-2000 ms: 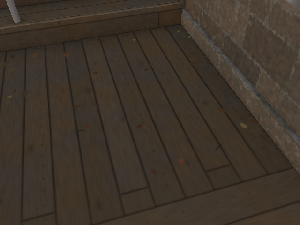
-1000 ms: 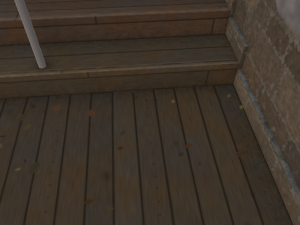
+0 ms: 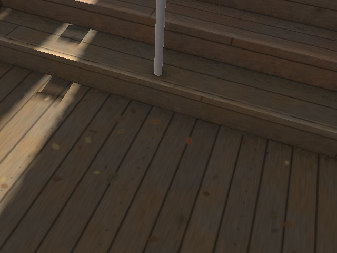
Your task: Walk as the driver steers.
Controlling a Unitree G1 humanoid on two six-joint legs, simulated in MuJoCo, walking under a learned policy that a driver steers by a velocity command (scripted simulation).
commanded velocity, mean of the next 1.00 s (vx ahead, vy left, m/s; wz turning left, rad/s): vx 0.01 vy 0.00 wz -0.42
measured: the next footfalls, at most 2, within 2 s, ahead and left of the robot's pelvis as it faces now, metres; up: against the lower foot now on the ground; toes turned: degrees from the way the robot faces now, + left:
right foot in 0.30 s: +0.00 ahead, -0.14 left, +0.00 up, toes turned -12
left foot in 0.80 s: +0.10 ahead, +0.06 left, +0.00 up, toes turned -30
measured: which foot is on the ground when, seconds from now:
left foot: down 0.00-0.30, up 0.32-0.78, down 0.80-1.00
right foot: up 0.00-0.28, down 0.30-0.80, up 0.82-1.00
